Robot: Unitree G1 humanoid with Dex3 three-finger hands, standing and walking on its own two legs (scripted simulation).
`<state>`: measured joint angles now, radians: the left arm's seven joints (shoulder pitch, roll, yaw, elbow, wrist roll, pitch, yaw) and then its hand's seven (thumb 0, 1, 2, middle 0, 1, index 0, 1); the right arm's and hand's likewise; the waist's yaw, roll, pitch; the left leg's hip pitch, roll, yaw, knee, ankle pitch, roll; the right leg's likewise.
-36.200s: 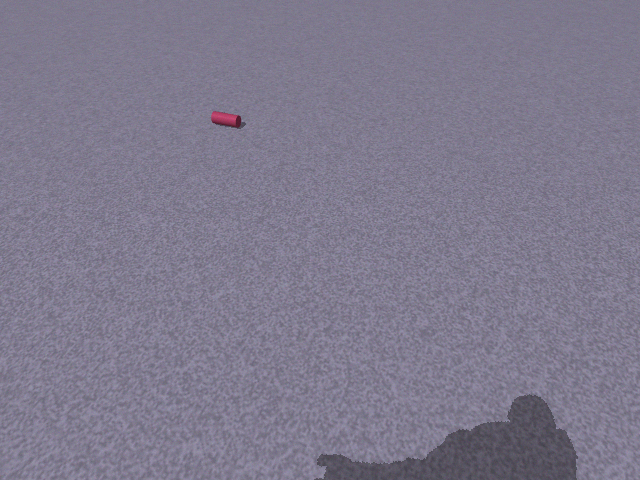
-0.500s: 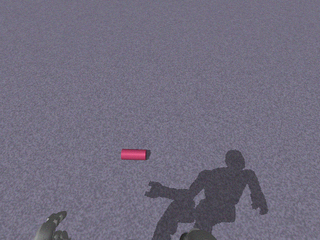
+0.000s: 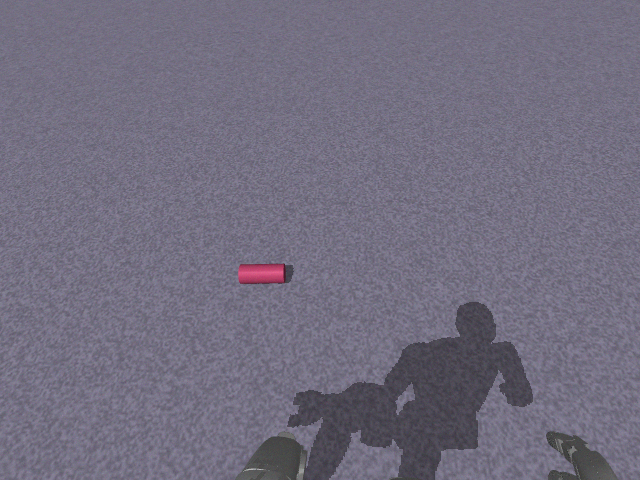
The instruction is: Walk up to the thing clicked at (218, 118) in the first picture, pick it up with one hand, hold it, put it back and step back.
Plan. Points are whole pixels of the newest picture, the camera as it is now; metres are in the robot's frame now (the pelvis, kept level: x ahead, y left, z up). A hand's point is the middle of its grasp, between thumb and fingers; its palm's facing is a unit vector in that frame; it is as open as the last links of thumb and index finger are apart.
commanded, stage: step back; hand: left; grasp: from above
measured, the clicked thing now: (262, 273) +0.82 +0.27 -0.72
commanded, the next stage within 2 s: stand in 1.66 s
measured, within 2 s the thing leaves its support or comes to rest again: neither
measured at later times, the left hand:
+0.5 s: hand out of the picture -0.10 +0.25 -0.14, palm faces +0.01 -0.92 -0.40, open 7.4 cm
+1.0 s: hand out of the picture -0.20 +0.27 -0.13, palm faces +0.07 -0.92 -0.40, open 7.4 cm
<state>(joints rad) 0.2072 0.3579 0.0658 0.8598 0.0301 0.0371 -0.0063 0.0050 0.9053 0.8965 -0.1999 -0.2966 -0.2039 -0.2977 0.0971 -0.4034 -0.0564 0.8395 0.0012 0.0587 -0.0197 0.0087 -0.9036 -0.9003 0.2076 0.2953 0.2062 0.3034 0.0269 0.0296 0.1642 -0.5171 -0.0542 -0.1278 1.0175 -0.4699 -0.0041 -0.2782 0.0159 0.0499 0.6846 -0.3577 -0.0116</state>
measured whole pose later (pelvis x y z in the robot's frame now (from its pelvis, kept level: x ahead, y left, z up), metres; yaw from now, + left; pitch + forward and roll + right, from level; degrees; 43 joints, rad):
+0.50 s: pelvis -0.18 -0.02 +0.00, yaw +0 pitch -2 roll -1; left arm 0.18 0.40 0.07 0.87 0.01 0.03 0.00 0.00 0.91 0.90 -0.20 -0.30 -0.20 -0.30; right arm 0.12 -0.38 -0.04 0.84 -0.03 0.04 0.00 0.01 -0.90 -0.90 0.21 0.30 0.21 0.30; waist 0.02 0.00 0.15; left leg -0.40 0.06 0.00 0.63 -0.19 0.00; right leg -0.24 0.03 0.05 0.74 -0.47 0.00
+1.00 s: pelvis -0.24 -0.02 +0.01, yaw +5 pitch -3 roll +1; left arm 0.22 0.43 0.07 0.98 0.02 0.00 -0.02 0.01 0.91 0.90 -0.20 -0.30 -0.20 -0.30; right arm 0.29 -0.35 -0.06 0.99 -0.04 -0.03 0.03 0.01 -0.90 -0.90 0.21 0.30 0.21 0.30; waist -0.01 -0.04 0.06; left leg -0.20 -0.01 -0.03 0.53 -0.29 0.01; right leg -0.37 -0.02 0.02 0.84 -0.45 -0.02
